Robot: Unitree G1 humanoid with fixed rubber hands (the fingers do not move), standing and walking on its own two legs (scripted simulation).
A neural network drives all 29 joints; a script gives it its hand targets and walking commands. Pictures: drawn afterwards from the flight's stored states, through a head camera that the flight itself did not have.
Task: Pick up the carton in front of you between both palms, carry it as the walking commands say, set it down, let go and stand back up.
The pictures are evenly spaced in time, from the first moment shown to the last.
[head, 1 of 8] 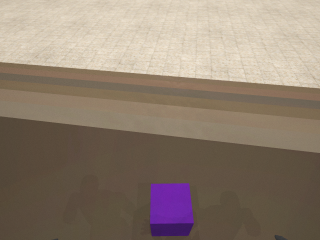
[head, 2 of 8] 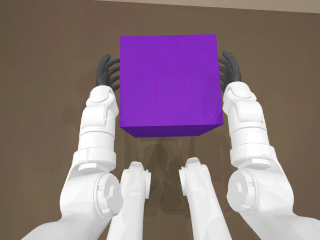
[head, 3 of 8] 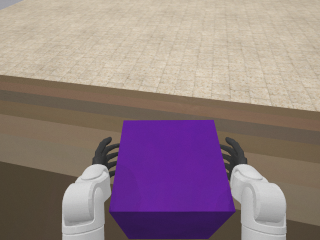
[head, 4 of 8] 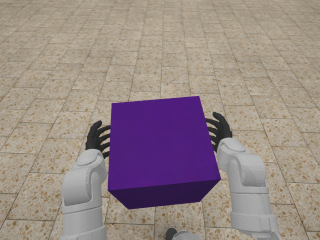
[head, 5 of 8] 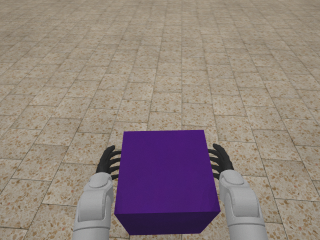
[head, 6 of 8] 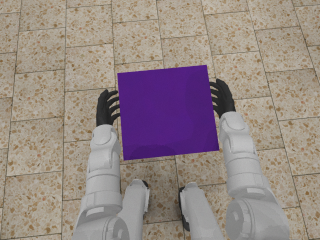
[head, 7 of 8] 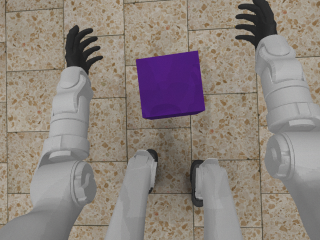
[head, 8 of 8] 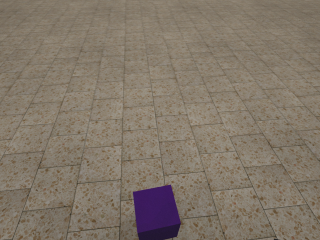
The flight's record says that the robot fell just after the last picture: no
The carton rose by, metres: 0.69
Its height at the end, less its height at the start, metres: -0.75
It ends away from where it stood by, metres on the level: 4.26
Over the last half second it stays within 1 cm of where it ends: yes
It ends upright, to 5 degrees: yes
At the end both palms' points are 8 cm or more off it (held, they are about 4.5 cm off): yes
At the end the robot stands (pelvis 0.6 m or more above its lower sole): yes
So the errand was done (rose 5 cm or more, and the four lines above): yes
